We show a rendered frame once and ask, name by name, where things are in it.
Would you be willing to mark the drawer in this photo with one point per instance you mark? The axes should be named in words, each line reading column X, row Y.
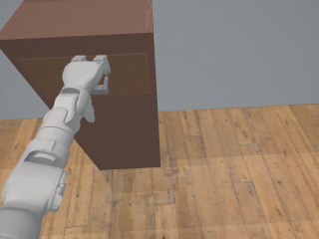
column 129, row 73

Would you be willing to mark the cabinet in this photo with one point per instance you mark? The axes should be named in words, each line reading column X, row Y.
column 125, row 133

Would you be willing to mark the robot left upper arm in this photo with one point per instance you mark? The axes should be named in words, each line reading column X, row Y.
column 35, row 190

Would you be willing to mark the left robot forearm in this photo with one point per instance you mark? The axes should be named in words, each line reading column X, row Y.
column 54, row 138

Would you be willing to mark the handle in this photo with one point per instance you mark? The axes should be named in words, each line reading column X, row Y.
column 101, row 89

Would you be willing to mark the left robot hand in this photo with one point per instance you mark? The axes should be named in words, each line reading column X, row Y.
column 86, row 74

